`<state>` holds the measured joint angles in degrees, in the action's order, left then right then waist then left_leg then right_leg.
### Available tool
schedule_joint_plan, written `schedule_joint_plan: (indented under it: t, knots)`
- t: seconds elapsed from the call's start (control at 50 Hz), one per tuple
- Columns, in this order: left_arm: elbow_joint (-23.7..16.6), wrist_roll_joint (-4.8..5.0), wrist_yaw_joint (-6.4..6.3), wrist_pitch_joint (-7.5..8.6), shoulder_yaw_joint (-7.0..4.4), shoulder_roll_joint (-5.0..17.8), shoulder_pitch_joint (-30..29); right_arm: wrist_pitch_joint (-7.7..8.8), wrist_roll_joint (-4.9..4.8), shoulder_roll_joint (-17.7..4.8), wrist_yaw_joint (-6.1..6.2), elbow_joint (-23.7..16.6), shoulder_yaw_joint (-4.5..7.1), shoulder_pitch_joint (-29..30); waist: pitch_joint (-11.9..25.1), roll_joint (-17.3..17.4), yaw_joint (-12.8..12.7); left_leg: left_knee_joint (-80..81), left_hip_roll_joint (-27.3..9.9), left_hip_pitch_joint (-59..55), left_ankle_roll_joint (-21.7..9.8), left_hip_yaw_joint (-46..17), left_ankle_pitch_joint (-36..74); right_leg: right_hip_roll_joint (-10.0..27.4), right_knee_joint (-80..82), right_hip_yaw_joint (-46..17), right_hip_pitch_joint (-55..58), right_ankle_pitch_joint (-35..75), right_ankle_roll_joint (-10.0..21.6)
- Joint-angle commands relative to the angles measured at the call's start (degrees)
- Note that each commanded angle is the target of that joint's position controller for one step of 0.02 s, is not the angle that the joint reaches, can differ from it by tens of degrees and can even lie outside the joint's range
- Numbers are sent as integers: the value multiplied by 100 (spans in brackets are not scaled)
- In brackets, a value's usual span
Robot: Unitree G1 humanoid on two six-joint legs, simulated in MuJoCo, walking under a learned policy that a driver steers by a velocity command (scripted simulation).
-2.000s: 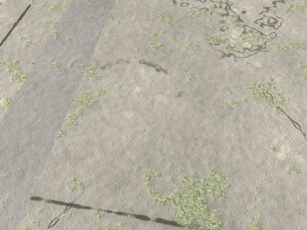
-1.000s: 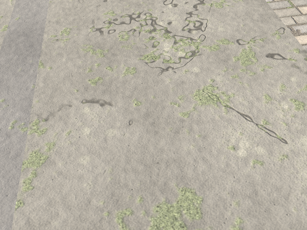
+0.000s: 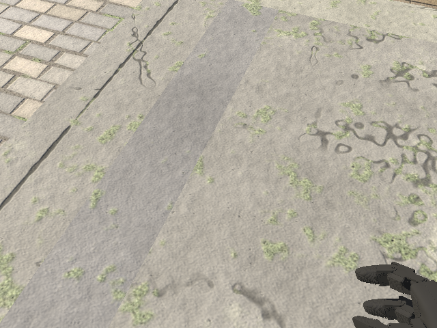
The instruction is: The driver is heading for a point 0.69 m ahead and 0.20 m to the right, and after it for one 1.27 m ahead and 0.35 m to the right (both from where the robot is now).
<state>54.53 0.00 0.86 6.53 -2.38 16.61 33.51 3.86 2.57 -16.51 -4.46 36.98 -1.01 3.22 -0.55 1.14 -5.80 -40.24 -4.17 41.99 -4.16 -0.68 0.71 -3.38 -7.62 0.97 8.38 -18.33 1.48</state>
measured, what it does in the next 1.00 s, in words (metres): walks ahead, turning right: left foot, then right foot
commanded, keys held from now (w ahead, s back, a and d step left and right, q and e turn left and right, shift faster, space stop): w+e+shift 0.30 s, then e+shift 0.46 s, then q+shift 0.24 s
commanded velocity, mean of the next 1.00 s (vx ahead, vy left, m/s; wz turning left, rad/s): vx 0.52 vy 0.00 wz -0.63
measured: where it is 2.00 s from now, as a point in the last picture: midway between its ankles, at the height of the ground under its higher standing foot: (275, 212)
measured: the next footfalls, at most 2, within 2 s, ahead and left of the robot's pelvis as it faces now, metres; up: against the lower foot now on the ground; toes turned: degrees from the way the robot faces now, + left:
left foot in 0.08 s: +0.30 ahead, +0.13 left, +0.00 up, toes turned -2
right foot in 0.50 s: +0.66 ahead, -0.13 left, +0.00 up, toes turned -25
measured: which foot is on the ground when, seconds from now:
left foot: up 0.00-0.06, down 0.08-0.50, up 0.52-1.00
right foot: down 0.00-0.10, up 0.12-0.48, down 0.50-1.00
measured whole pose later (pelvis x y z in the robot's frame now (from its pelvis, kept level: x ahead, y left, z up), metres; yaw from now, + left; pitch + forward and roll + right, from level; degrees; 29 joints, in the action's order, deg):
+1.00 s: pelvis +0.65 -0.06 +0.01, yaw -39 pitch +0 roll -1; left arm 43.1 -2.4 -1.1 -1.3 -2.5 15.7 13.6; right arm -3.0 0.3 -16.3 1.1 42.2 1.1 -11.7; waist -1.7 2.2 -1.2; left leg -43.4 -2.0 25.4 0.7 -2.6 -16.9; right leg -11.8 -23.2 -10.3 -11.7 -9.6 6.3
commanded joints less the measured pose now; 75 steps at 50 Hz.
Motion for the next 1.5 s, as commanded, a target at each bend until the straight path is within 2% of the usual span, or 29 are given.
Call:
schedule_joint_plan:
  t: [0.02, 0.06, 0.08, 0.1, 0.12, 0.14, 0.18, 0.32, 0.4, 0.48, 0.5, 0.52, 0.54, 0.56, 0.58, 0.62, 0.7, 0.78, 0.94, 1.0, 1.06, 1.1, 1.12, 1.14, 1.18, 1.24, 1.38, 1.44, 1.5]
  knots:
    - [-488, 55, 0, 141, -198, 1159, -698, 48, -2, -451, 67, -234, 88, -39, -422, -240, 696, 555, 395, -2221, -30, 410, 263, 1301, 293, -643, -1650, 4561, 830]
    - [-368, -45, -56, 24, -249, 1428, -571, 73, 50, -795, 257, 158, 273, -1364, 570, -482, 1320, 688, 743, -3765, -86, 369, -691, 1243, -1877, -588, -1310, 5859, 629]
    - [-370, -68, -69, -11, -231, 1360, -619, 78, 97, -1049, 372, 425, 399, -2321, 1025, -473, 1795, 659, 399, -5049, -76, 161, -975, 1003, -3403, -548, -2091, 4981, 560]
    - [-515, -154, -71, -3, -83, 638, -530, 106, 236, -1557, 500, 556, 560, -3214, 1729, 404, 1855, 714, -1062, -6147, -104, -1388, -2944, 571, -5618, -406, -3172, 1882, 569]
    - [-786, 215, -59, -20, 22, 88, 40, 79, 267, -1789, 473, 458, 615, -3071, 2641, 1701, 1275, 2050, -2449, -6698, -522, -4483, -4235, 36, -7380, -588, -4426, -701, 493]
    - [-814, 133, -97, -84, -76, 602, -552, 47, 124, -1393, 438, 427, 604, -2545, 1861, 948, 1225, 2436, -2102, -6022, -496, -4269, -4290, 401, -7585, -645, -4989, -124, 551]
    - [-830, 28, -12, -176, -71, 490, -1209, 128, 89, -689, 413, 524, 470, -2005, 483, 203, 989, 2471, -1661, -4530, -417, -2429, -2507, 824, -7038, -548, -4992, 427, 503]
    - [-1462, -160, 279, -601, 21, -53, -2390, 416, -155, -131, 382, 1019, 349, -1947, -661, 330, 352, 3226, -963, -3249, -39, 667, 630, 1118, -5902, -74, -5182, 1318, 342]
    - [-1569, -198, 436, -473, 86, -37, -2720, 488, -250, -522, 513, 1021, 413, -1867, -570, -1, 244, 2672, -504, -3107, 168, 1707, 2878, 333, -3285, 973, -3482, 2834, 425]
    - [-854, -275, 224, -475, -246, 655, -185, 224, -367, -1121, 568, 800, 601, -1684, 934, 237, -838, -1233, -840, -3168, 354, 1393, 3892, -317, -2906, 674, -673, 2549, 912]
    - [-753, -236, 60, -468, -364, 925, -204, 148, -374, -779, 502, 895, 559, -1751, 681, -307, -739, -3103, -113, -2414, 530, 1380, -408, 53, -2327, 78, -267, 3091, 1109]
    - [-918, -211, 6, -514, -497, 1631, -614, 69, -194, -209, 530, 695, 435, -2500, 610, -1236, 43, -5326, 545, -942, 757, 1174, -3980, 1190, -3296, -1329, 443, 8107, 1454]
    - [-1254, -153, 39, -550, -610, 1931, -695, 21, -208, -389, 579, 334, 399, -2965, 2338, -954, 136, -5957, 617, -202, 865, -66, -3534, 2155, -2580, -3227, 1626, 8079, 2523]
    - [-1565, -70, -35, -635, -622, 1729, -1347, 13, -147, -590, 624, 314, 357, -2769, 2221, -333, 236, -5637, 414, -76, 777, -347, -3001, 2189, -1761, -3871, 982, 5729, 2590]
    - [-1626, -9, -93, -683, -511, 1290, -1720, -20, -70, -728, 619, 305, 385, -2381, 1417, 208, 390, -5067, 212, -120, 767, -395, -2727, 1867, -1376, -3590, -6, 4252, 2380]
    - [-1510, 48, -144, -656, -385, 900, -1808, -204, 55, -694, 648, 213, 394, -2045, 500, 396, 658, -4078, -19, -597, 844, -394, -2635, 1391, -1144, -2938, -1519, 4420, 1967]
    - [-1463, -50, -114, -579, -448, 1036, -1734, -477, 16, -400, 670, 29, 322, -1719, 720, 432, 698, -2856, -114, -1181, 952, -335, -2268, 832, -1371, -2318, -2300, 5258, 1500]
    - [-1518, -7, -173, -724, -491, 1051, -1659, -564, -44, -419, 673, -162, 327, -1302, 860, -28, 538, -2160, 1, -790, 884, -427, -1437, 599, -1432, -2433, -1958, 4005, 909]
    - [-1325, -229, -208, -743, -112, 314, -1522, -589, -210, -312, 573, 82, 274, -1201, 479, -580, 235, -510, 68, -1713, 524, -200, -1477, 904, -1184, -1974, -1670, 3557, 701]
    - [-1257, -300, -235, -772, -155, 712, -1614, -614, -295, -582, 515, 105, 356, -1248, 213, -696, 263, -76, 429, -2093, 342, -93, -2291, 1151, -1380, -1942, -1677, 3525, 965]
    - [-1245, -127, -340, -823, -196, 911, -1807, -554, -281, -533, 490, 177, 373, -1613, 114, -498, 503, 1223, 601, -2528, 149, -65, -1953, 1220, -1951, -1818, -1460, 3634, 889]
    - [-1413, -114, -397, -770, -195, 836, -1864, -447, -153, -1012, 508, 150, 484, -1843, 230, 393, 491, 2027, -295, -3235, -204, -1665, 102, 515, -3137, -1230, -2078, 2105, 410]
    - [-1626, -113, -396, -787, -169, 695, -2095, -474, -206, -1565, 456, 140, 677, -1877, -82, 1213, 491, 1830, -1341, -3574, -1069, -3019, 2823, -524, -3900, -305, -3360, -422, 5]
    - [-1702, -212, -393, -798, -149, 723, -2315, -479, -240, -1348, 391, 276, 682, -2502, 142, 982, 783, 1992, -1653, -3912, -1530, -3567, 3537, -508, -4965, -429, -3919, -1853, -129]
    - [-1639, -159, -320, -816, -132, 610, -2390, -536, -265, -1159, 429, 271, 713, -2236, 92, 243, 600, 1898, -923, -3827, -1234, -2730, 2624, -170, -5607, -719, -4102, -1199, -280]
    - [-1718, -141, -214, -853, -101, 603, -2533, -635, -294, -1033, 460, 132, 737, -1980, 354, 423, 560, 1874, -250, -3936, -766, -2347, 2011, -74, -5303, -620, -4103, -615, -424]
    - [-1834, -76, -211, -820, -27, 644, -2896, -692, -240, -1221, 509, 103, 895, -2307, 555, 627, 860, 1823, -102, -4136, -620, -2971, 1014, -89, -4133, -675, -4053, -398, -455]
    - [-1805, -175, -109, -743, 14, 636, -2971, -696, -116, -1107, 419, 85, 841, -2291, 526, 843, 981, 2466, 103, -3414, -712, -3323, -3292, -50, -3619, -532, -3426, -545, -351]
    - [-1696, -120, -104, -596, 47, 579, -2798, -634, -33, -1017, 334, 72, 783, -1993, 31, 874, 777, 2566, 97, -2428, -702, -3474, -3848, -34, -2840, -389, -2562, -578, -179]
Keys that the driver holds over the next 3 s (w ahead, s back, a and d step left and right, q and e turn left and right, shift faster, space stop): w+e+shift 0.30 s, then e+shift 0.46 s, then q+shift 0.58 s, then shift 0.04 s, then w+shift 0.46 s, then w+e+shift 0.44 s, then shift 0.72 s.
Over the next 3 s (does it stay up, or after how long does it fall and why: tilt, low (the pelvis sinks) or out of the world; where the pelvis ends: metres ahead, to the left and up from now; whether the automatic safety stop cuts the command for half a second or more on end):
stays up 1.45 -0.30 0.01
